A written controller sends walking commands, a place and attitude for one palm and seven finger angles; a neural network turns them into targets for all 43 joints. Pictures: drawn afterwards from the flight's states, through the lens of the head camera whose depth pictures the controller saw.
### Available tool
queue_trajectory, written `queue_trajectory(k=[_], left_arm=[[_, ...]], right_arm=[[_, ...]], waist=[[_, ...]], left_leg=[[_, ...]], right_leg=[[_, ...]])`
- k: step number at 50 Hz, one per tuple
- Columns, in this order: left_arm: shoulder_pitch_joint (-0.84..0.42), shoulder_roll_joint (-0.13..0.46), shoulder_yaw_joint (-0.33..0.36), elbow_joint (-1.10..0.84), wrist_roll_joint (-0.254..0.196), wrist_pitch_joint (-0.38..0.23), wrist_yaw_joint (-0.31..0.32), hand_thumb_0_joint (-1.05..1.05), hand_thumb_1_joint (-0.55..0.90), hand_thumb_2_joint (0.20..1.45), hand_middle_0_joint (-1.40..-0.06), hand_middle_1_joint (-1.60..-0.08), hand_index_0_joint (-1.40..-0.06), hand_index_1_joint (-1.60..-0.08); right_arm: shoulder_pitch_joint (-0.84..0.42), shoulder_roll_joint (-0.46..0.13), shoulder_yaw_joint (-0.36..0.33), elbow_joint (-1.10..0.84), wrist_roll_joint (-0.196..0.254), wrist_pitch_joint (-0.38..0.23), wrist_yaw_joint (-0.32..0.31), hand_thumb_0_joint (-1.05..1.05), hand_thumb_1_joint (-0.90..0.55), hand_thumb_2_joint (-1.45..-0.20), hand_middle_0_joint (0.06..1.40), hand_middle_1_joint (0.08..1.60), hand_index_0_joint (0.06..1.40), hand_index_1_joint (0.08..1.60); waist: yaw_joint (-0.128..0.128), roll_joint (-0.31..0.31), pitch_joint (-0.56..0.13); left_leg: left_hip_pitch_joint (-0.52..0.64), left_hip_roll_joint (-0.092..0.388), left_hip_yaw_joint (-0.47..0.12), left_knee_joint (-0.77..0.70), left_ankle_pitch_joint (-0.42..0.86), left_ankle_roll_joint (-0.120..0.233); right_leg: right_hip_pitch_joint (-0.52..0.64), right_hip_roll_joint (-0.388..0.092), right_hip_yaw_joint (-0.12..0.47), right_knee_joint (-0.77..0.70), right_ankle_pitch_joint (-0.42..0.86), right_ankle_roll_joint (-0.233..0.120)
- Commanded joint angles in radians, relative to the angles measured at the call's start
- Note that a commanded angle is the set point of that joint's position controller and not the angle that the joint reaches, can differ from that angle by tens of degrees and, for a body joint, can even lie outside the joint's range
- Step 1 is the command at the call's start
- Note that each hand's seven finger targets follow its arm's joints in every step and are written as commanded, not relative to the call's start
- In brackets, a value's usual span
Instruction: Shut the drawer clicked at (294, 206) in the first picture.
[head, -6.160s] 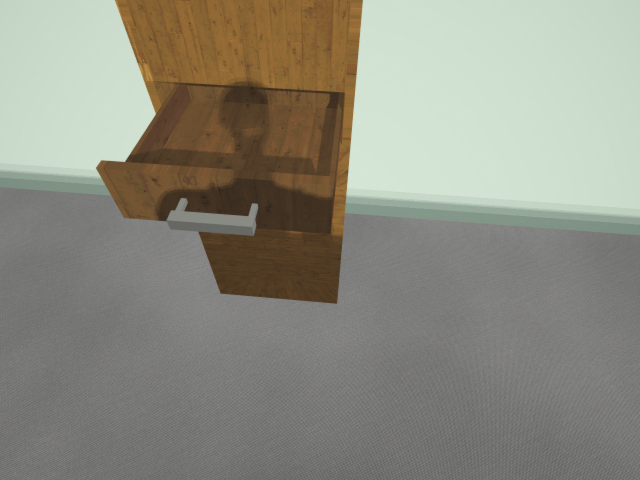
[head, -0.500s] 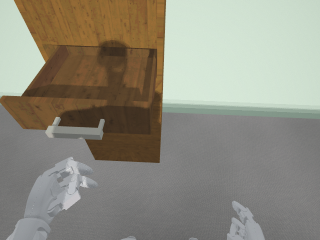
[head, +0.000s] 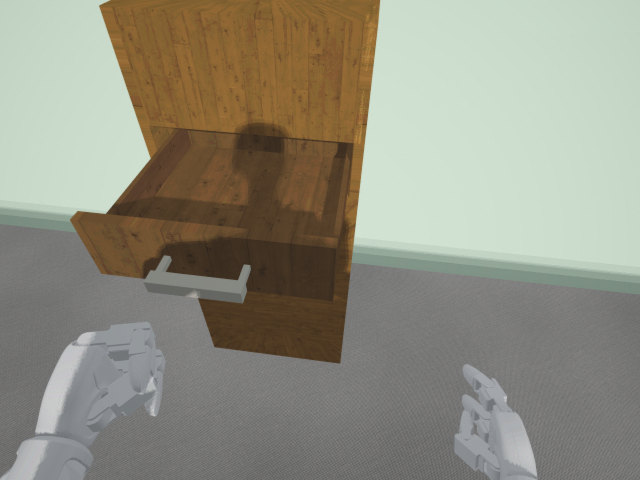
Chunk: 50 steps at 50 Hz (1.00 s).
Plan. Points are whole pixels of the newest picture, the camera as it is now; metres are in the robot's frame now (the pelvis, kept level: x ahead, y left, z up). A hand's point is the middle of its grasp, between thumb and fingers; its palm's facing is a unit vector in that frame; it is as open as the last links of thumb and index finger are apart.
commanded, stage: raise the hand and make a fist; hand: left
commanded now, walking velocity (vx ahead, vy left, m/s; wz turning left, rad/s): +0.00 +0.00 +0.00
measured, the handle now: (200, 276) +0.38 +0.22 +0.04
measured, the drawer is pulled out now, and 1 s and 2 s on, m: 0.27 0.27 0.27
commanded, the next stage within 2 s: bring the fist close to the handle in 0.58 s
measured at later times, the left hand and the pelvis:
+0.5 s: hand (151, 373) +0.19 +0.19 +0.13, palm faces +0.02 -0.99 -0.11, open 3.3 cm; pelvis +0.00 -0.02 +0.02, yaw +0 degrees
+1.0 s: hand (156, 364) +0.21 +0.20 +0.10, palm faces +0.01 -1.00 -0.07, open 3.3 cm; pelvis -0.01 -0.02 +0.01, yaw +0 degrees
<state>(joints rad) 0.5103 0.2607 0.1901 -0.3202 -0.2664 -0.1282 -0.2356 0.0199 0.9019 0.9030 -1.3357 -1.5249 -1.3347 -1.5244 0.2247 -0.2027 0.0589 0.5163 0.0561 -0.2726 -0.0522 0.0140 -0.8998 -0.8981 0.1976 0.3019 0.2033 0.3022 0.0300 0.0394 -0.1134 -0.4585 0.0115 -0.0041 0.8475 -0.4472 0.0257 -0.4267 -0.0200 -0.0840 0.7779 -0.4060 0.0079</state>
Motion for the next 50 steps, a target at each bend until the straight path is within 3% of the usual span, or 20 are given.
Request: queue_trajectory(k=[1,3,7,11,13,15,18,20,22,26,28,33,38,41,42,43,46,47,50], left_arm=[[-0.088,0.124,0.065,-0.237,-0.024,-0.002,-0.032,0.000,0.900,0.900,-1.400,-1.600,-1.400,-1.600],[-0.110,0.152,0.096,-0.276,-0.030,-0.005,-0.030,0.000,0.900,0.900,-1.400,-1.600,-1.400,-1.600],[-0.134,0.172,0.154,-0.249,-0.051,-0.014,-0.020,0.000,0.900,0.900,-1.400,-1.600,-1.400,-1.600],[-0.118,0.139,0.144,-0.158,-0.066,0.010,-0.048,0.000,0.900,0.900,-1.400,-1.600,-1.400,-1.600],[-0.103,0.101,0.093,-0.130,-0.065,0.031,-0.069,0.000,0.900,0.900,-1.400,-1.600,-1.400,-1.600],[-0.153,0.120,0.087,-0.153,-0.064,0.041,-0.081,0.000,0.900,0.900,-1.400,-1.600,-1.400,-1.600],[-0.134,0.182,0.157,-0.163,-0.057,0.026,-0.070,0.000,0.900,0.900,-1.400,-1.600,-1.400,-1.600],[-0.148,0.197,0.184,-0.196,-0.053,-0.003,-0.054,0.000,0.900,0.900,-1.400,-1.600,-1.400,-1.600],[-0.148,0.230,0.238,-0.184,-0.059,-0.029,-0.035,0.000,0.900,0.900,-1.400,-1.600,-1.400,-1.600],[-0.166,0.195,0.219,-0.114,-0.080,-0.050,-0.051,0.000,0.900,0.900,-1.400,-1.600,-1.400,-1.600],[-0.154,0.160,0.179,-0.079,-0.086,-0.043,-0.076,0.000,0.900,0.900,-1.400,-1.600,-1.400,-1.600],[-0.211,0.201,0.185,-0.035,-0.093,-0.020,-0.127,0.000,0.900,0.900,-1.400,-1.600,-1.400,-1.600],[-0.245,0.217,0.226,0.013,-0.097,-0.048,-0.123,0.000,0.900,0.900,-1.400,-1.600,-1.400,-1.600],[-0.284,0.194,0.200,0.032,-0.092,-0.077,-0.118,0.000,0.900,0.900,-1.400,-1.600,-1.400,-1.600],[-0.307,0.206,0.207,0.032,-0.090,-0.088,-0.113,0.000,0.900,0.900,-1.400,-1.600,-1.400,-1.600],[-0.295,0.208,0.209,0.055,-0.085,-0.093,-0.115,0.000,0.900,0.900,-1.400,-1.600,-1.400,-1.600],[-0.322,0.175,0.162,0.064,-0.074,-0.112,-0.126,0.000,0.900,0.900,-1.400,-1.600,-1.400,-1.600],[-0.330,0.193,0.174,0.080,-0.070,-0.113,-0.123,0.000,0.900,0.900,-1.400,-1.600,-1.400,-1.600],[-0.342,0.170,0.149,0.110,-0.067,-0.125,-0.131,0.000,0.900,0.900,-1.400,-1.600,-1.400,-1.600]], right_arm=[[-0.073,-0.143,-0.055,-0.151,0.005,-0.061,-0.014,0.000,-0.900,-0.900,0.200,0.300,0.200,0.300],[-0.073,-0.141,-0.048,-0.142,0.000,-0.068,-0.015,0.000,-0.900,-0.900,0.200,0.300,0.200,0.300],[-0.085,-0.139,-0.043,-0.118,-0.001,-0.083,-0.020,0.000,-0.900,-0.900,0.200,0.300,0.200,0.300],[-0.087,-0.144,-0.043,-0.098,0.007,-0.095,-0.026,0.000,-0.900,-0.900,0.200,0.300,0.200,0.300],[-0.093,-0.147,-0.042,-0.099,0.010,-0.099,-0.024,0.000,-0.900,-0.900,0.200,0.300,0.200,0.300],[-0.094,-0.154,-0.045,-0.102,0.010,-0.109,-0.029,0.000,-0.900,-0.900,0.200,0.300,0.200,0.300],[-0.096,-0.152,-0.049,-0.097,0.005,-0.121,-0.032,0.000,-0.900,-0.900,0.200,0.300,0.200,0.300],[-0.092,-0.148,-0.051,-0.097,-0.001,-0.127,-0.030,0.000,-0.900,-0.900,0.200,0.300,0.200,0.300],[-0.099,-0.146,-0.052,-0.080,-0.005,-0.127,-0.030,0.000,-0.900,-0.900,0.200,0.300,0.200,0.300],[-0.090,-0.148,-0.051,-0.070,0.003,-0.130,-0.036,0.000,-0.900,-0.900,0.200,0.300,0.200,0.300],[-0.093,-0.153,-0.052,-0.067,0.005,-0.135,-0.037,0.000,-0.900,-0.900,0.200,0.300,0.200,0.300],[-0.095,-0.170,-0.052,-0.060,0.008,-0.148,-0.048,0.000,-0.900,-0.900,0.200,0.300,0.200,0.300],[-0.086,-0.172,-0.057,-0.042,-0.002,-0.148,-0.051,0.000,-0.900,-0.900,0.200,0.300,0.200,0.300],[-0.085,-0.170,-0.056,-0.041,-0.005,-0.144,-0.048,0.000,-0.900,-0.900,0.200,0.300,0.200,0.300],[-0.085,-0.174,-0.059,-0.035,-0.008,-0.141,-0.048,0.000,-0.900,-0.900,0.200,0.300,0.200,0.300],[-0.080,-0.174,-0.060,-0.035,-0.008,-0.138,-0.046,0.000,-0.900,-0.900,0.200,0.300,0.200,0.300],[-0.072,-0.174,-0.061,-0.040,-0.009,-0.134,-0.042,0.000,-0.900,-0.900,0.200,0.300,0.200,0.300],[-0.071,-0.179,-0.063,-0.037,-0.011,-0.131,-0.042,0.000,-0.900,-0.900,0.200,0.300,0.200,0.300],[-0.067,-0.180,-0.067,-0.043,-0.011,-0.123,-0.041,0.000,-0.900,-0.900,0.200,0.300,0.200,0.300]], waist=[[-0.006,0.034,-0.031],[0.002,0.054,-0.053],[0.008,0.012,-0.032],[0.007,0.017,-0.001],[0.004,-0.004,0.023],[0.000,0.001,0.010],[0.016,-0.018,-0.012],[0.021,-0.008,-0.043],[0.030,0.013,-0.030],[0.014,0.037,0.002],[0.005,0.004,0.022],[-0.001,-0.035,0.031],[0.002,-0.041,0.011],[-0.005,-0.006,0.014],[-0.008,-0.022,0.003],[-0.004,0.000,-0.007],[-0.016,0.025,-0.037],[-0.017,-0.001,-0.040],[-0.022,-0.009,-0.044]], left_leg=[[0.081,0.005,-0.049,-0.212,0.269,-0.013],[0.109,0.002,-0.050,-0.218,0.295,-0.014],[0.121,0.001,-0.051,-0.235,0.292,-0.015],[0.127,-0.005,-0.041,-0.254,0.279,-0.017],[0.120,-0.008,-0.038,-0.261,0.273,-0.013],[0.128,-0.010,-0.037,-0.264,0.250,-0.007],[0.132,-0.013,-0.031,-0.265,0.256,-0.003],[0.147,-0.015,-0.027,-0.262,0.283,-0.003],[0.140,-0.014,-0.024,-0.262,0.287,-0.008],[0.144,-0.017,-0.013,-0.260,0.260,-0.009],[0.137,-0.018,-0.010,-0.256,0.253,-0.005],[0.121,-0.018,-0.014,-0.252,0.228,0.001],[0.127,-0.021,-0.014,-0.239,0.258,0.001],[0.124,-0.024,-0.012,-0.238,0.248,-0.002],[0.119,-0.023,-0.012,-0.231,0.251,-0.001],[0.116,-0.024,-0.009,-0.227,0.260,-0.001],[0.124,-0.026,-0.007,-0.219,0.269,-0.001],[0.112,-0.022,-0.011,-0.215,0.271,-0.001],[0.104,-0.022,-0.015,-0.212,0.268,-0.002]], right_leg=[[0.043,0.040,-0.012,-0.134,0.212,-0.027],[0.068,0.040,-0.010,-0.144,0.233,-0.030],[0.088,0.043,-0.012,-0.170,0.233,-0.029],[0.097,0.038,-0.008,-0.198,0.235,-0.027],[0.100,0.036,-0.005,-0.210,0.238,-0.025],[0.099,0.032,0.005,-0.223,0.211,-0.021],[0.122,0.029,0.021,-0.238,0.203,-0.022],[0.136,0.027,0.020,-0.228,0.230,-0.021],[0.147,0.028,0.024,-0.232,0.230,-0.025],[0.128,0.024,0.033,-0.248,0.213,-0.021],[0.121,0.022,0.045,-0.262,0.215,-0.016],[0.117,0.013,0.076,-0.288,0.165,-0.007],[0.115,0.014,0.073,-0.270,0.200,-0.007],[0.097,0.014,0.057,-0.250,0.192,-0.009],[0.104,0.013,0.065,-0.249,0.192,-0.008],[0.105,0.010,0.069,-0.243,0.206,-0.010],[0.096,0.010,0.057,-0.221,0.233,-0.010],[0.100,0.014,0.055,-0.214,0.235,-0.012],[0.075,0.016,0.042,-0.193,0.235,-0.013]])
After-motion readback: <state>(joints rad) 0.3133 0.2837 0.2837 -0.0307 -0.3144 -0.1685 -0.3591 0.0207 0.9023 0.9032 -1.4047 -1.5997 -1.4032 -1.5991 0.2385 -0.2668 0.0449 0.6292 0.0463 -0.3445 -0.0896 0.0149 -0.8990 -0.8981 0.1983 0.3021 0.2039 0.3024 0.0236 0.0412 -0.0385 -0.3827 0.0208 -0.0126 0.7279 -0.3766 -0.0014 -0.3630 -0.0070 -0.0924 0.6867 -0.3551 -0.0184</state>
